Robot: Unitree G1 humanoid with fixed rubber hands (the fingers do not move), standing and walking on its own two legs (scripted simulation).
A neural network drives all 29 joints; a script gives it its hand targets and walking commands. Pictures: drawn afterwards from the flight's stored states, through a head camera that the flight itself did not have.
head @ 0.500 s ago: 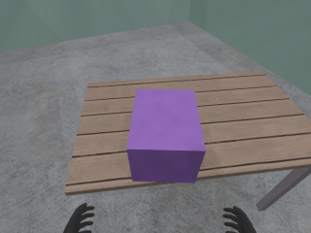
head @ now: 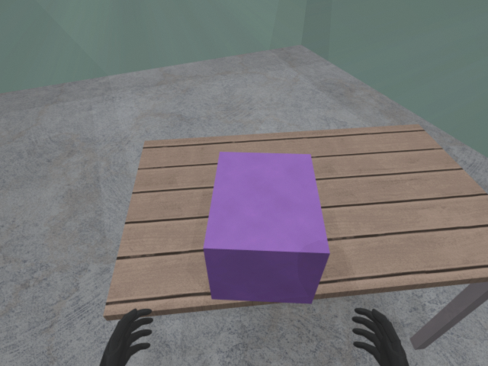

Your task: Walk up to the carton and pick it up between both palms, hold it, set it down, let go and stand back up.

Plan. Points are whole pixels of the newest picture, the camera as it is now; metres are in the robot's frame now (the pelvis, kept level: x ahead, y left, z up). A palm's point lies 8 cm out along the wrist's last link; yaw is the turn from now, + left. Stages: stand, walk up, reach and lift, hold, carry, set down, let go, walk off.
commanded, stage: reach and lift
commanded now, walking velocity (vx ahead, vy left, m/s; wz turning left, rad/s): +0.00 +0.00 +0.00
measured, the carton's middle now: (263, 223) +0.45 -0.02 -0.04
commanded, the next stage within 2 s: none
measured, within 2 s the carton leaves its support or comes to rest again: neither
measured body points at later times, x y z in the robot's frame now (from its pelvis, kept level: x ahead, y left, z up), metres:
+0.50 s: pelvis +0.00 +0.00 -0.01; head +0.00 +0.01 +0.44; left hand +0.23 +0.23 -0.03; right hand +0.23 -0.21 -0.04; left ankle -0.02 +0.13 -0.74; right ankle +0.00 -0.12 -0.74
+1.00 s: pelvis +0.01 +0.00 +0.00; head +0.00 +0.01 +0.45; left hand +0.31 +0.22 +0.03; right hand +0.31 -0.21 +0.02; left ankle -0.02 +0.13 -0.74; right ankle +0.00 -0.12 -0.74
